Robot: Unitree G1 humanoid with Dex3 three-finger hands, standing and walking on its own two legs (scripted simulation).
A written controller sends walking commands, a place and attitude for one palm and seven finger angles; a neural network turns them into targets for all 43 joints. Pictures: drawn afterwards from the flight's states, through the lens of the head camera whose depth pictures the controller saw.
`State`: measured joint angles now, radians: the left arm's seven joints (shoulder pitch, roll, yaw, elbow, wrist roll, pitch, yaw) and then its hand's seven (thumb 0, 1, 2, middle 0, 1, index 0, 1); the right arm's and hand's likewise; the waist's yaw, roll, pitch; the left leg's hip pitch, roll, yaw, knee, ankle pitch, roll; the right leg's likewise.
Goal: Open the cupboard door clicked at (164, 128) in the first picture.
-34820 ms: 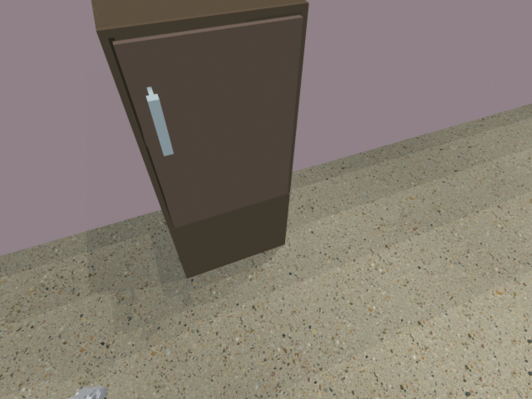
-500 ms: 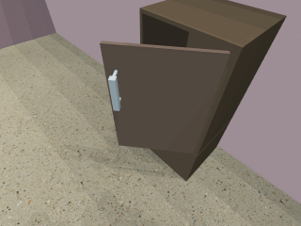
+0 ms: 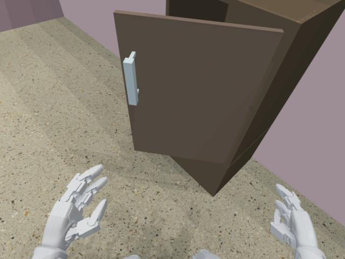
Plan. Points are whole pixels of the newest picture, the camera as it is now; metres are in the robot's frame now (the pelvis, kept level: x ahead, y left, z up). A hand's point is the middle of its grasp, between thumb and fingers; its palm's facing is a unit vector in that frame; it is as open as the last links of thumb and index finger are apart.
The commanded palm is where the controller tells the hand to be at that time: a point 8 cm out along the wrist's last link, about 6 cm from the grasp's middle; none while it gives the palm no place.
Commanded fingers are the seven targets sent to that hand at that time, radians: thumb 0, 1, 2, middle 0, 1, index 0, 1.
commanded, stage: raise the hand with hooked fingers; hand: left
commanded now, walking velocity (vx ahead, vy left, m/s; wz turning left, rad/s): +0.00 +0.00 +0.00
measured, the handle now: (133, 79) +0.58 +0.14 +0.09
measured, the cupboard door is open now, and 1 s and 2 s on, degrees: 39 39 39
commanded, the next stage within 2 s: move the hooked fingers beside the handle in 1.72 s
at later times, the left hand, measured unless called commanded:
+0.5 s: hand (65, 196) +0.23 +0.23 +0.05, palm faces -0.06 -1.00 -0.06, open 11.3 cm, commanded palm +0.20 +0.29 +0.06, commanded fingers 0.00 -0.15 0.45 -0.28 -0.98 -0.28 -0.98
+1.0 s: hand (41, 169) +0.27 +0.28 +0.09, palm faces -0.05 -1.00 -0.06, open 13.8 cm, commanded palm +0.25 +0.33 +0.10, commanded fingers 0.00 -0.50 0.30 -0.30 -1.20 -0.30 -1.20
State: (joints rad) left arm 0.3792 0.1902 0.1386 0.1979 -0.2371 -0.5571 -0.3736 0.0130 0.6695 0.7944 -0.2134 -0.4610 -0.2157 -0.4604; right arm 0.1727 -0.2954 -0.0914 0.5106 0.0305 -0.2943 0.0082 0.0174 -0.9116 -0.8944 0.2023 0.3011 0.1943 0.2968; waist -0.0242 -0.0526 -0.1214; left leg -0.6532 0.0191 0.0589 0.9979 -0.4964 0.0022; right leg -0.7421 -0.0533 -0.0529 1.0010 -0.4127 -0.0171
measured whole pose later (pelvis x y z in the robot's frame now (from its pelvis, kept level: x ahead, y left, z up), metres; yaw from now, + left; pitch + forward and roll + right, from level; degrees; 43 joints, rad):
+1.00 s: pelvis +0.02 +0.02 +0.02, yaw +2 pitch +8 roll -2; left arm 0.09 0.41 0.38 0.25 -0.36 -0.23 -0.53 -0.01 -0.45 0.32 -0.29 -1.17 -0.30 -1.17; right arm 0.26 -0.27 0.05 0.52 0.05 -0.24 -0.06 0.02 -0.90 -0.89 0.21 0.30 0.20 0.30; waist 0.00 0.02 -0.08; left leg -0.59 0.02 0.01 0.92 -0.49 0.02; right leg -0.62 -0.04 -0.10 0.85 -0.37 0.00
